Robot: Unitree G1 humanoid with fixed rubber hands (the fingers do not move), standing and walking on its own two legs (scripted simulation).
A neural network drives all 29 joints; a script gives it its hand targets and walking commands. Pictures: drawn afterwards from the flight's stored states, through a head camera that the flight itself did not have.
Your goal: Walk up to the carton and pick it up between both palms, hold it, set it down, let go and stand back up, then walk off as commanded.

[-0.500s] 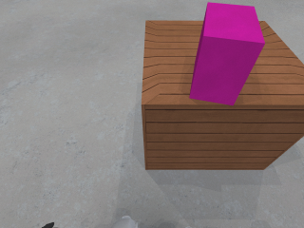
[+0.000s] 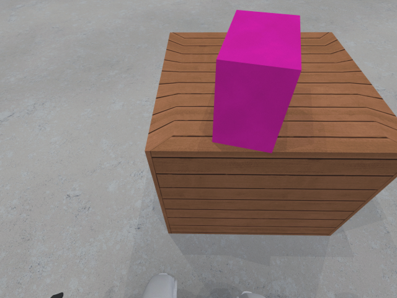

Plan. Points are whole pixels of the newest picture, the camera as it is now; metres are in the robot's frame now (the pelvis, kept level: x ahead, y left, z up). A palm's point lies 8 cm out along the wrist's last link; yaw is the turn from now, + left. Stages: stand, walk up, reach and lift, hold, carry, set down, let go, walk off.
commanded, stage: walk up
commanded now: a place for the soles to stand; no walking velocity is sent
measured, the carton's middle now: (254, 81) +0.68 -0.11 +0.06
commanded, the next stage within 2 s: none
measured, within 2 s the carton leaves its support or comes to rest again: neither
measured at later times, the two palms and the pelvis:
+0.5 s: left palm out of the picture +0.14 +0.26 -0.10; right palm out of the picture +0.09 -0.42 -0.04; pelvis +0.04 -0.06 +0.00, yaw -1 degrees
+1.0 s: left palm (103, 296) +0.16 +0.23 -0.09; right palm out of the picture +0.16 -0.44 -0.07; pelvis +0.08 -0.10 +0.00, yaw +1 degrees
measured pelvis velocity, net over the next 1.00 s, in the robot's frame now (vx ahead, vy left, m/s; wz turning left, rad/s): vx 0.08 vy -0.10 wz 0.02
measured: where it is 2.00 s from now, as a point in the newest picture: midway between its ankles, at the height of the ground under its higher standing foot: outside the picture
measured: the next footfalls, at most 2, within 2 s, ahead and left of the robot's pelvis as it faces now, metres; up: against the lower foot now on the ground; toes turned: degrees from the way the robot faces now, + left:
left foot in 0.20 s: +0.16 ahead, +0.12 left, +0.00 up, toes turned +8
right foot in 0.54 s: +0.13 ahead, -0.22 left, +0.00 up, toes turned -1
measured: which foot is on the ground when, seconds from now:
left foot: up 0.00-0.18, down 0.20-0.54, up 0.56-0.80, down 0.82-1.00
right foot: down 0.00-0.22, up 0.24-0.52, down 0.54-1.00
